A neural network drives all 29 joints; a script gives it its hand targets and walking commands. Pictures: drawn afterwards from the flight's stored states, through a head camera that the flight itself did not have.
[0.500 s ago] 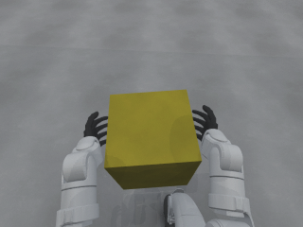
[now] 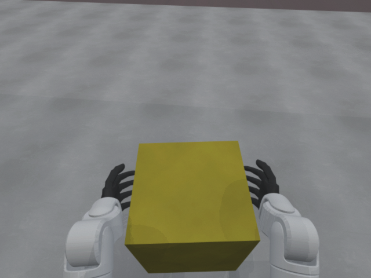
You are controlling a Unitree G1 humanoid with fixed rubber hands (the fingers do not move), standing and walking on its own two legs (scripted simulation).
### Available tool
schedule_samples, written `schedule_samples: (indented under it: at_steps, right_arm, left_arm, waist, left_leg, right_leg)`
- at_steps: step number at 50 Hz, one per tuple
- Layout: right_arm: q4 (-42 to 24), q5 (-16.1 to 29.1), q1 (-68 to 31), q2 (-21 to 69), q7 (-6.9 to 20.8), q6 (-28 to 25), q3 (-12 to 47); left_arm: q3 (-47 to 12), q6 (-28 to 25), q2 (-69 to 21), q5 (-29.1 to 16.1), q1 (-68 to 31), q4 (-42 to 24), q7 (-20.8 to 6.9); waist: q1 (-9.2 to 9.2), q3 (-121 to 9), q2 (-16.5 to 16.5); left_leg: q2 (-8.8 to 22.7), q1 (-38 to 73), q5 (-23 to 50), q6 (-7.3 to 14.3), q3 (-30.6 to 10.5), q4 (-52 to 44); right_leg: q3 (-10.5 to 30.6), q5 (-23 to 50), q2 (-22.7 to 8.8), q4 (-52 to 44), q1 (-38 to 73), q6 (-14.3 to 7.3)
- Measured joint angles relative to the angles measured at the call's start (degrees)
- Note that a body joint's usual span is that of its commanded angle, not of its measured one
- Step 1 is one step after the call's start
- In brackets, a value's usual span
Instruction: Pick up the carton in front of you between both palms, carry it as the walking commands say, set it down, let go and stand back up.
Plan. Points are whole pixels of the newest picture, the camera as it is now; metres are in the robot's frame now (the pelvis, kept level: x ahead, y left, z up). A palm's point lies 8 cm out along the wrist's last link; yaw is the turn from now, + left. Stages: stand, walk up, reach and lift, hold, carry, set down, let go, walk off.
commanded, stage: carry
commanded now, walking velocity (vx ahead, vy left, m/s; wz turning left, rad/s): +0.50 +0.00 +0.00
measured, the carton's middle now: (190, 211) +0.26 -0.01 +0.01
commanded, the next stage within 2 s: none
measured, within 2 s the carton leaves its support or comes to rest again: neither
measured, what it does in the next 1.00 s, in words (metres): walks ahead: left foot, then right foot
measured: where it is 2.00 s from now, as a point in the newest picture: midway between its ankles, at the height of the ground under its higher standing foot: (180, 189)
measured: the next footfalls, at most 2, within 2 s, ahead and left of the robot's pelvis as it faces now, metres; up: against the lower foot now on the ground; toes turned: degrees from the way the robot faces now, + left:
left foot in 0.08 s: +0.23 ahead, +0.13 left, +0.00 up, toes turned +9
right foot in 0.62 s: +0.58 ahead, -0.09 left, +0.00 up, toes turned -12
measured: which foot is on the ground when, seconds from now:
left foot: up 0.00-0.06, down 0.08-0.66, up 0.68-1.00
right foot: down 0.00-0.08, up 0.10-0.60, down 0.62-1.00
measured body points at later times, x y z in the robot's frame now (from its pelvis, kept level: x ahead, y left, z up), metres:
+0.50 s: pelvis +0.29 +0.04 +0.00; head +0.27 +0.06 +0.45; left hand +0.53 +0.18 +0.09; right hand +0.53 -0.12 +0.10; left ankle +0.19 +0.12 -0.74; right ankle +0.47 -0.11 -0.69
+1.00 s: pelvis +0.57 -0.01 +0.01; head +0.54 -0.02 +0.46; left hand +0.80 +0.14 +0.08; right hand +0.80 -0.17 +0.08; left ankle +0.70 +0.16 -0.69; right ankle +0.54 -0.08 -0.75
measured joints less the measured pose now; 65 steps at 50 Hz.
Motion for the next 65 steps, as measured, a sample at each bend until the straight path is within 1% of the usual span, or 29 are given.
schedule_samples:
  at_steps: [3, 4, 5, 6, 8, 9, 11, 15, 18, 22, 26, 29, 31, 32, 33, 34, 35, 36, 38, 41, 46, 50, 52, 57, 59, 60, 62, 64, 65]
  right_arm:
    - [-1.6, -0.2, 2.0, 0.1, 0.2, 1.8, 1.0]
    - [-1.9, -0.2, 2.1, 0.1, 0.3, 2.4, 1.2]
    - [-1.3, -0.1, 2.0, 0.1, 0.3, 2.2, 1.6]
    - [-0.2, -0.2, 2.0, 0.1, 0.3, 1.8, 1.9]
    - [1.3, -0.4, 1.9, 0.1, 0.3, 1.8, 2.1]
    - [1.3, -0.4, 2.2, 0.1, 0.3, 2.0, 2.0]
    - [0.1, 0.0, 3.6, 0.2, 1.1, 1.8, 1.5]
    - [-3.5, -0.3, 6.3, 0.5, 1.3, 0.1, 1.2]
    - [-5.2, -0.2, 7.2, 0.6, 1.3, -0.3, 1.2]
    - [-6.1, 0.0, 5.6, 0.4, 1.2, 0.4, 1.8]
    - [-7.4, 0.2, 4.4, 0.2, 1.2, 1.5, 2.3]
    - [-7.5, -0.2, 4.4, 0.2, 1.2, 2.7, 2.2]
    - [-7.5, -0.6, 4.6, 0.3, 1.2, 3.5, 2.0]
    - [-6.9, -0.8, 4.5, 0.2, 1.2, 3.6, 1.5]
    - [-5.8, -1.0, 4.2, 0.1, 1.2, 3.8, 0.9]
    - [-4.8, -1.1, 3.8, 0.1, 1.2, 4.0, 0.4]
    - [-3.7, -1.3, 3.5, 0.1, 1.2, 4.2, 0.1]
    - [-2.9, -1.5, 3.5, 0.1, 1.2, 4.2, 0.1]
    - [-2.1, -2.1, 4.2, 0.2, 1.3, 3.8, 0.7]
    - [-1.5, -2.7, 5.0, 0.3, 1.6, 2.5, 1.7]
    - [-2.2, -3.5, 6.5, 0.5, 1.9, 0.7, 2.8]
    - [-3.7, -3.4, 6.9, 0.5, 1.8, 1.3, 3.0]
    - [-5.4, -3.0, 7.1, 0.5, 1.5, 2.0, 3.0]
    - [-9.1, -1.8, 6.5, 0.4, 1.0, 2.9, 2.2]
    - [-9.3, -1.5, 5.4, 0.3, 1.0, 3.6, 1.8]
    - [-8.8, -1.2, 4.4, 0.2, 1.0, 3.9, 1.6]
    - [-5.9, -0.8, 2.8, 0.1, 0.8, 3.3, 1.8]
    - [-5.1, -0.3, 1.9, 0.1, 0.7, 3.3, 1.4]
    - [-5.6, 0.0, 1.9, 0.1, 0.7, 3.1, 1.4]
  left_arm:
    - [-0.8, 2.2, -0.2, 1.0, 2.5, -2.6, -0.2]
    - [-0.6, 2.9, -0.3, 1.0, 3.0, -3.5, -0.2]
    - [-0.1, 3.5, -0.2, 0.8, 2.9, -3.8, 0.0]
    - [0.4, 4.1, -0.1, 0.8, 2.5, -3.4, 0.0]
    - [1.0, 5.0, -0.1, 0.8, 2.0, -2.5, 0.0]
    - [0.9, 5.2, -0.2, 0.9, 2.3, -2.5, 0.0]
    - [-0.1, 5.5, -0.2, 1.3, 2.5, -3.1, 0.0]
    - [-1.7, 4.2, -0.2, 1.6, 2.2, -4.0, -1.1]
    - [-2.5, 3.3, -0.2, 1.9, 3.1, -5.0, -1.4]
    - [-2.0, 3.1, -0.3, 2.1, 3.5, -7.1, -1.5]
    - [-1.7, 4.0, -0.3, 2.3, 3.5, -9.6, -1.4]
    - [-1.4, 5.5, -0.2, 1.6, 2.7, -9.3, -1.0]
    - [-1.3, 6.6, -0.1, 1.3, 1.7, -8.5, -0.8]
    - [-1.5, 6.5, -0.1, 1.2, 1.1, -7.0, -0.8]
    - [-1.6, 6.3, 0.0, 1.2, 0.4, -4.9, -0.8]
    - [-1.7, 6.2, 0.0, 1.5, -0.2, -3.3, -0.9]
    - [-1.7, 6.0, 0.0, 1.8, -0.4, -1.9, -1.1]
    - [-1.6, 5.9, 0.0, 1.9, -0.3, -1.0, -1.1]
    - [-1.6, 4.9, -0.1, 2.2, 1.0, -0.4, -1.5]
    - [-1.4, 3.2, -0.3, 2.5, 3.0, -0.5, -1.8]
    - [-1.3, 1.6, -0.4, 2.5, 4.5, -1.5, -2.9]
    - [-1.7, 1.8, -0.4, 2.5, 5.2, -2.8, -2.9]
    - [-1.9, 2.2, -0.4, 2.2, 5.3, -4.2, -2.8]
    - [-2.2, 4.1, -0.3, 1.2, 3.3, -7.4, -1.9]
    - [-2.2, 4.8, -0.2, 1.5, 2.4, -7.8, -1.8]
    - [-2.2, 5.2, -0.1, 1.9, 2.0, -8.0, -1.8]
    - [-0.7, 6.0, 0.1, 1.7, 0.3, -7.0, -1.4]
    - [0.0, 7.3, 0.1, 1.4, -1.3, -7.1, -0.9]
    - [-0.1, 7.6, 0.1, 1.5, -1.5, -7.8, -0.8]
  waist:
    - [0.92, -1.5, -0.8]
    - [1.11, -1.6, -1.1]
    - [0.91, -1.5, -2.1]
    - [0.58, -1.3, -2.7]
    - [0.58, -0.1, -2.5]
    - [0.53, 0.5, -2.1]
    - [0.1, 1.6, -1.1]
    - [-1.5, 3.0, -0.2]
    - [-1.86, 2.9, 0.0]
    - [-1.6, 2.2, -0.2]
    - [-0.11, 1.0, -1.0]
    - [0.34, 0.3, -1.0]
    - [0.38, 0.3, -0.8]
    - [0.89, 0.3, 0.0]
    - [1.44, 0.5, 0.9]
    - [1.67, 1.0, 1.1]
    - [1.56, 1.6, 1.2]
    - [1.39, 2.2, 1.2]
    - [1.21, 2.8, 1.0]
    - [1.26, 3.3, 0.7]
    - [1.29, 2.1, -0.2]
    - [1.19, 1.2, -0.4]
    - [0.94, 0.7, -0.2]
    - [1.04, -0.5, 0.0]
    - [1.23, -0.7, -0.1]
    - [1.43, -0.4, 0.3]
    - [0.6, 0.3, -1.6]
    - [0.44, 3.1, -2.3]
    - [0.46, 4.4, -2.4]
  left_leg:
    - [-1.2, 3.5, -1.2, 1.1, 2.1, -4.3]
    - [-1.7, 5.2, -0.4, 2.3, 2.8, -5.7]
    - [-2.1, 5.3, 2.2, 3.7, 3.6, -4.3]
    - [-2.5, 5.0, 0.8, 4.5, 3.9, -1.8]
    - [-2.5, 6.7, -3.0, 5.3, 4.5, -1.5]
    - [-2.5, 8.2, -3.9, 5.4, 4.9, -2.7]
    - [-2.5, 11.6, -4.0, 5.1, 5.0, -6.1]
    - [-3.6, 17.9, -3.9, 4.9, 4.1, -12.6]
    - [-4.0, 22.8, -5.0, 4.6, 3.3, -16.0]
    - [-4.0, 29.2, -7.3, 3.7, 2.6, -19.4]
    - [-3.8, 35.1, -10.8, 2.0, 2.4, -21.4]
    - [-3.4, 38.8, -15.2, 0.4, 2.1, -20.2]
    - [-2.6, 39.3, -19.9, -0.7, 1.4, -14.6]
    - [-1.4, 37.3, -22.4, -1.0, 1.0, -7.6]
    - [-0.3, 33.1, -21.2, -0.8, -0.3, 2.8]
    - [-0.6, 27.8, -19.7, -0.4, -2.4, 14.2]
    - [-1.1, 22.7, -19.0, 0.1, -3.8, 23.8]
    - [-1.5, 18.1, -17.9, 0.7, -4.5, 30.5]
    - [-1.3, 10.9, -14.2, 1.6, -4.3, 35.0]
    - [0.1, 4.7, -11.1, 2.1, -3.4, 28.6]
    - [1.9, -0.1, -4.5, 0.9, -2.1, 13.2]
    - [2.5, -1.7, 1.3, -0.1, -1.5, 7.1]
    - [2.4, -1.8, 2.7, -0.1, -1.4, 5.0]
    - [1.3, 0.4, 1.6, 0.7, 0.0, -0.1]
    - [0.2, 3.0, 3.8, 1.1, 1.2, -4.3]
    - [0.1, 5.1, 7.6, 1.6, 1.9, -6.7]
    - [-1.3, 4.7, 2.7, 4.0, 3.1, -3.8]
    - [-1.8, 5.6, 0.1, 5.0, 3.3, -3.8]
    - [-1.7, 6.6, 0.3, 4.5, 3.3, -5.1]
  right_leg:
    - [0.7, -5.5, -0.5, 3.0, 2.8, 1.7]
    - [1.2, -8.4, -1.0, 6.9, 2.6, 2.2]
    - [1.5, -11.0, -2.2, 13.7, 0.6, 2.3]
    - [2.8, -10.5, -2.5, 22.9, -3.2, 2.4]
    - [5.2, -8.4, -1.2, 41.3, -12.6, 1.8]
    - [5.0, -7.1, -0.9, 47.6, -17.0, 1.3]
    - [3.8, -3.1, -1.0, 52.1, -23.7, 0.7]
    - [2.9, 4.5, -2.4, 47.8, -33.0, 0.1]
    - [3.1, 7.6, -3.0, 42.2, -36.9, 0.4]
    - [1.8, 12.1, -3.6, 32.2, -38.7, 0.8]
    - [-1.3, 17.5, -3.4, 21.3, -36.8, 0.3]
    - [-3.9, 17.1, -2.4, 16.4, -33.2, -0.7]
    - [-5.3, 16.6, -1.2, 12.5, -28.8, -1.6]
    - [-6.1, 16.9, -0.5, 13.1, -28.0, -3.6]
    - [-6.5, 14.9, 0.0, 15.5, -28.4, -4.9]
    - [-6.7, 12.8, 0.1, 16.9, -28.3, -5.6]
    - [-6.8, 11.4, 0.2, 16.7, -27.3, -5.8]
    - [-6.9, 10.8, 0.2, 15.6, -25.9, -5.7]
    - [-6.9, 10.9, 0.3, 12.2, -22.7, -4.9]
    - [-6.0, 10.8, 0.6, 7.7, -17.8, -4.8]
    - [-4.9, 9.6, 0.7, 1.4, -10.5, -4.0]
    - [-3.8, 7.9, 0.9, -2.0, -5.3, -2.8]
    - [-3.5, 6.4, 1.1, -2.9, -2.8, -2.1]
    - [-3.2, 0.0, 0.8, -1.2, 2.2, 0.2]
    - [-2.8, -4.2, 0.1, 2.7, 2.8, 1.7]
    - [-2.4, -7.0, -0.2, 7.0, 2.1, 2.5]
    - [-1.0, -8.6, -2.6, 22.0, -4.3, 3.0]
    - [2.5, -10.4, -1.8, 34.6, -11.6, 2.9]
    - [2.9, -10.2, -1.4, 37.1, -14.4, 2.8]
